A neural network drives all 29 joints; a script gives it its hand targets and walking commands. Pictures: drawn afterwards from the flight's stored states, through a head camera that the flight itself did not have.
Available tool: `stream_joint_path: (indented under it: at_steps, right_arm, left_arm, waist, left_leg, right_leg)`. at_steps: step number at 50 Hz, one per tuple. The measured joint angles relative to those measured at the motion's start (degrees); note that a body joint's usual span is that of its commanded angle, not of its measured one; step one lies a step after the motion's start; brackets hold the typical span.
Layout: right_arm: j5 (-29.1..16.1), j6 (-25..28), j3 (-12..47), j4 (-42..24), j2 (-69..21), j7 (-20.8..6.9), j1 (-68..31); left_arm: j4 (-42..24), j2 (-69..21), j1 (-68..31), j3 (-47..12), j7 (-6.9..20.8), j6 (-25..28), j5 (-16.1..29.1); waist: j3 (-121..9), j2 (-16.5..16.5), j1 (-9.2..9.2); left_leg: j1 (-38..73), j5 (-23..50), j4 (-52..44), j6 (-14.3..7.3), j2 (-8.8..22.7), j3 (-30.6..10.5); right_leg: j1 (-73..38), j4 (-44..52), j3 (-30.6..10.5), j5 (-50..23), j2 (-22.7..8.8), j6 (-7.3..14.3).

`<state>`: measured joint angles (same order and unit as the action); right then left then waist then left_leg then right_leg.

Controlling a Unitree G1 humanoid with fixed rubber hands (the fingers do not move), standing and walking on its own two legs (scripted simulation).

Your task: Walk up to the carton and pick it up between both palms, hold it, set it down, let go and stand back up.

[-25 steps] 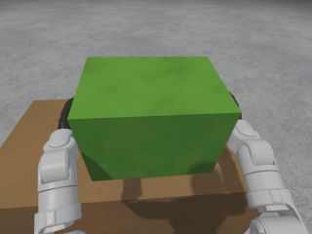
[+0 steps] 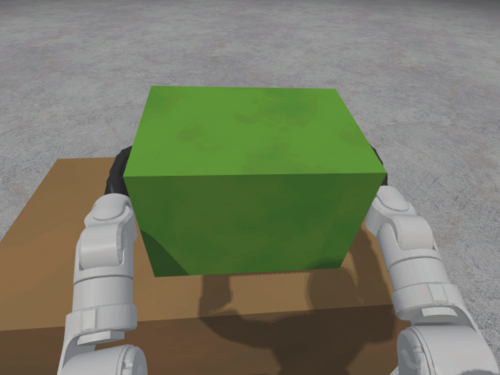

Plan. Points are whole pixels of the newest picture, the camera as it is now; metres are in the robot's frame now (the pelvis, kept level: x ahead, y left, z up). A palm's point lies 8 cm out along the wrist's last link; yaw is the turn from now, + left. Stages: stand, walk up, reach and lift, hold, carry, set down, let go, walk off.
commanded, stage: hold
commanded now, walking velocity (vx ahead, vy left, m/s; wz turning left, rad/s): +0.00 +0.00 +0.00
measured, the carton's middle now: (248, 179) +0.40 +0.01 +0.16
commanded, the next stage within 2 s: set down in 1.00 s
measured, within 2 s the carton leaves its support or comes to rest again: neither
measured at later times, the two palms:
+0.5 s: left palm (129, 201) +0.36 +0.19 +0.15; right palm (377, 189) +0.37 -0.20 +0.16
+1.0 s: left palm (116, 202) +0.35 +0.21 +0.16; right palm (373, 188) +0.36 -0.19 +0.17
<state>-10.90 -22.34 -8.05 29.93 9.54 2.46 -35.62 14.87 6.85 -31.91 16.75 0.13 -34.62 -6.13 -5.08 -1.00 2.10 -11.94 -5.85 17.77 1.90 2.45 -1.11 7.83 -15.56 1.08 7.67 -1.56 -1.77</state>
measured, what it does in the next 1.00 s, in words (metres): stands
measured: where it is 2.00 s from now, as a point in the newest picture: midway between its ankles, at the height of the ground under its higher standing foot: outside the picture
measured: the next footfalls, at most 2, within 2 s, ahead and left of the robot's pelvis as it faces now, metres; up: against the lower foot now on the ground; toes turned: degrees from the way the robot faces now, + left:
none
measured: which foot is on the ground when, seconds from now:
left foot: down 0.00-1.00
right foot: down 0.00-1.00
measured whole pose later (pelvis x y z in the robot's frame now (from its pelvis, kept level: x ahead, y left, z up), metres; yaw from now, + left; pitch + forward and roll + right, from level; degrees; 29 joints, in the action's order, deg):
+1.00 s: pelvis +0.00 -0.01 +0.00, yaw +0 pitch -1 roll -1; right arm -12.4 -26.8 -7.4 23.0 8.5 4.4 -33.3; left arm 8.6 7.0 -29.1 17.5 1.6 -38.3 -6.2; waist -4.5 -1.6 2.4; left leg -10.9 -5.9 17.6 2.5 2.9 -1.6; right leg 6.8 -15.7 1.5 8.0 -1.1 -1.2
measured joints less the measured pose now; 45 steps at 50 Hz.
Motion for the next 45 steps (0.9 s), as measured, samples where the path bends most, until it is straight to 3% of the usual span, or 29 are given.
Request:
stream_joint_path:
  at_steps: [12, 24, 31, 45]
  right_arm:
    - [-4.3, -2.4, 3.7, -9.9, 1.5, 2.2, 5.9]
    - [-6.3, -5.9, 4.8, -17.0, 2.3, 3.3, 8.8]
    - [-5.4, -6.9, 4.5, -18.0, 1.4, 4.1, 8.8]
    - [-2.6, -6.0, 2.2, -10.3, -0.5, 3.0, 4.2]
  left_arm:
    - [-10.2, -0.3, 7.2, -2.1, -0.9, -1.9, 1.8]
    - [-18.1, -1.7, 11.2, -1.6, -0.5, -5.3, 1.4]
    - [-17.2, -1.4, 10.4, -0.5, 0.8, -5.4, 1.4]
    - [-9.3, -0.4, 5.1, 1.0, 1.8, -4.6, 0.3]
  waist:
    - [0.5, 0.0, 1.45]
    - [2.2, 0.4, 1.78]
    - [2.2, 0.7, 1.59]
    - [0.8, -0.3, 0.45]
  left_leg:
    - [0.9, -2.5, 1.3, 0.3, 0.1, -0.6]
    - [3.1, -3.2, 1.1, 0.7, 0.6, -0.5]
    - [3.5, -2.7, 0.6, 0.7, 0.6, -0.6]
    - [2.1, -0.6, -0.1, 0.7, 0.5, -0.5]
  right_leg:
    - [-2.2, 0.8, 0.6, 1.5, 0.1, 0.0]
    - [-4.2, 1.0, 0.6, 2.3, 0.6, 0.3]
    - [-4.2, 0.5, 0.7, 2.3, 0.6, 0.4]
    - [-2.2, 0.1, 0.5, 0.8, 0.6, 0.6]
